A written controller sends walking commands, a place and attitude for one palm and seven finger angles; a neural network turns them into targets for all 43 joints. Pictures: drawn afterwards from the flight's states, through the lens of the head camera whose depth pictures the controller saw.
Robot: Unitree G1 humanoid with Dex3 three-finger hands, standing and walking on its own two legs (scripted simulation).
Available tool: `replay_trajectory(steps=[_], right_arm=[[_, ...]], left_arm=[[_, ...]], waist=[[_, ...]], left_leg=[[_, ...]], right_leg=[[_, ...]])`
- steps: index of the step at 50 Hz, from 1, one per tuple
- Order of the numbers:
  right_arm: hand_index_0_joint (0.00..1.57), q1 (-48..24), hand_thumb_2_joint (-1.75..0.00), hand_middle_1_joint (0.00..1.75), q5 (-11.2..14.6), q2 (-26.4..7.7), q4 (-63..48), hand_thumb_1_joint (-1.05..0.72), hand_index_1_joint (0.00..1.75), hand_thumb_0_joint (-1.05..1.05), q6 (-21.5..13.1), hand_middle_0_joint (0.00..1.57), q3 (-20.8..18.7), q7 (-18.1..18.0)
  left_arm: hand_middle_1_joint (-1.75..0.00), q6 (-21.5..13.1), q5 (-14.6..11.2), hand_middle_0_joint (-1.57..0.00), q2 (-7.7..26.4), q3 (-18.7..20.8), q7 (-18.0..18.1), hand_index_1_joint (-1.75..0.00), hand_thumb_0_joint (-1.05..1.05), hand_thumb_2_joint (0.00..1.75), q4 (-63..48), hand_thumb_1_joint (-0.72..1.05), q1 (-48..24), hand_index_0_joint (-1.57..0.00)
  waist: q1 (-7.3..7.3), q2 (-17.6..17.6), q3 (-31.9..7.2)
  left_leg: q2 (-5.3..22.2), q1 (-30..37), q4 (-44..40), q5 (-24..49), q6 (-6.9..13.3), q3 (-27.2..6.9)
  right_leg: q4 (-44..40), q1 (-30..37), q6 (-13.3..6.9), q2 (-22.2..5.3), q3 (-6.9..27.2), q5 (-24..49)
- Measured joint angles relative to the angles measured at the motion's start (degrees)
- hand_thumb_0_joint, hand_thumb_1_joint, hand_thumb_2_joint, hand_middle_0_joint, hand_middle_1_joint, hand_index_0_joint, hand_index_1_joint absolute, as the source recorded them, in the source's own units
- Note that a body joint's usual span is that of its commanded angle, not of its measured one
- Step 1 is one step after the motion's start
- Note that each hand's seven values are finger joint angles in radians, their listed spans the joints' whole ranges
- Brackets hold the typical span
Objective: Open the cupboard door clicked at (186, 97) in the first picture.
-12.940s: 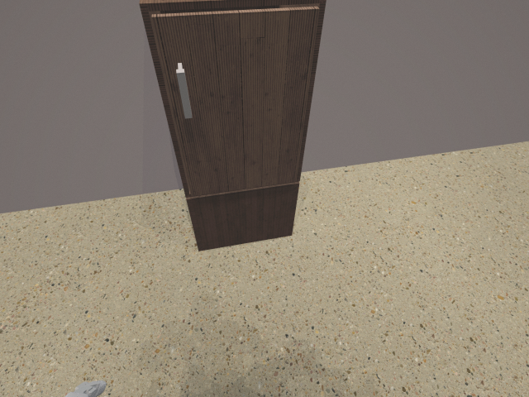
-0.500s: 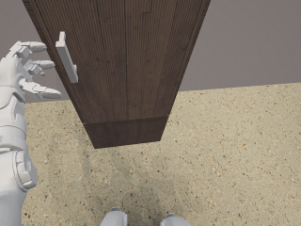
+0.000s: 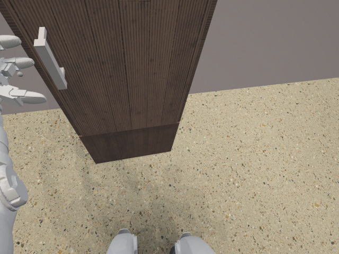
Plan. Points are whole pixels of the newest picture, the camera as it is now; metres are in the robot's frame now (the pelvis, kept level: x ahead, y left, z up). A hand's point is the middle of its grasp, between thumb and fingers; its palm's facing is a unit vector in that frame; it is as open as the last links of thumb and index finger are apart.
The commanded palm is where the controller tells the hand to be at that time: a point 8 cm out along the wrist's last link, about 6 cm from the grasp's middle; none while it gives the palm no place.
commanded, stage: move the hooked fingers beside the handle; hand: left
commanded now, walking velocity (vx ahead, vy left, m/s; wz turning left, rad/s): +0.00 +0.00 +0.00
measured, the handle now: (53, 60) +0.53 +0.24 +0.10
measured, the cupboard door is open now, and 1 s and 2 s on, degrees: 0 0 0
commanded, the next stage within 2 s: slide the fingers in behind the handle in 0.48 s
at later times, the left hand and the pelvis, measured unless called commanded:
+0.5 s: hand (17, 78) +0.48 +0.29 +0.10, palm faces +0.12 -0.99 +0.02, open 14.0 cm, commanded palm +0.46 +0.34 +0.10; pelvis +0.00 +0.01 +0.00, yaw +1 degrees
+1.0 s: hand (29, 76) +0.49 +0.28 +0.09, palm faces +0.14 -0.99 +0.01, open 14.0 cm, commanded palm +0.46 +0.31 +0.10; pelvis +0.01 +0.01 +0.00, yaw +0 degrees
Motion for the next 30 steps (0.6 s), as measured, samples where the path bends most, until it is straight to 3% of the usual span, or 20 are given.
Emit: replay_trajectory(steps=[4,9,19,25,30], right_arm=[[0.20,0.2,-0.90,0.30,0.2,0.1,-1.1,-0.90,0.30,0.00,0.4,0.20,-0.2,0.2],[0.20,-0.1,-0.90,0.30,0.4,0.3,-1.2,-0.90,0.30,0.00,0.6,0.20,-0.2,0.3],[0.20,-2.7,-0.90,0.30,0.2,0.4,-0.8,-0.90,0.30,0.00,-0.1,0.20,0.1,-0.1],[0.20,-3.5,-0.90,0.30,-0.1,0.6,-0.7,-0.90,0.30,0.00,-0.5,0.20,0.1,0.1],[0.20,-3.0,-0.90,0.30,0.0,0.8,-1.4,-0.90,0.30,0.00,-0.1,0.20,0.6,0.2]], left_arm=[[-1.20,0.6,0.6,-0.30,0.7,0.7,0.2,-1.20,-0.01,0.30,-0.7,-0.49,2.1,-0.30],[-1.20,-0.1,-1.0,-0.30,0.1,0.8,-0.8,-1.20,-0.01,0.30,-2.4,-0.49,4.1,-0.30],[-1.20,0.1,-1.4,-0.30,-1.3,-3.5,-1.7,-1.20,-0.01,0.30,-1.2,-0.50,1.2,-0.30],[-1.20,-0.5,-1.0,-0.30,-3.0,-3.2,-0.1,-1.20,-0.01,0.30,-2.2,-0.50,0.1,-0.30],[-1.20,1.1,0.5,-0.30,-1.8,-2.9,1.3,-1.20,-0.01,0.30,-0.2,-0.50,-0.6,-0.30]], waist=[[-0.05,0.2,-0.2],[0.99,0.2,-0.3],[1.92,0.0,0.2],[1.52,-0.1,-0.1],[0.66,0.1,0.0]], left_leg=[[0.2,0.6,-0.1,-0.3,0.0,0.3],[0.2,1.6,-0.5,-0.5,0.1,0.3],[-0.8,0.4,0.4,-0.3,0.4,-0.9],[-0.9,-0.1,0.7,-0.4,0.5,-0.8],[-0.8,-0.1,0.6,-0.4,0.6,-0.3]], right_leg=[[-0.3,0.6,0.0,0.2,0.3,-0.1],[-0.8,1.7,0.1,0.1,0.4,-0.1],[-0.3,1.2,0.4,-0.7,-0.9,-0.4],[0.0,0.7,0.5,-0.8,-0.8,-0.5],[0.0,0.5,0.7,-0.7,-0.4,-0.4]])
